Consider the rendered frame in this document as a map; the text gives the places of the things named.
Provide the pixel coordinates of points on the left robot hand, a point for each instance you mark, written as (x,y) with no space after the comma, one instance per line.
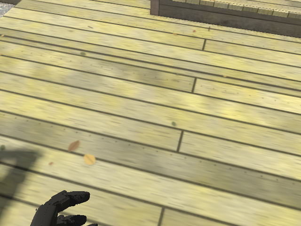
(47,214)

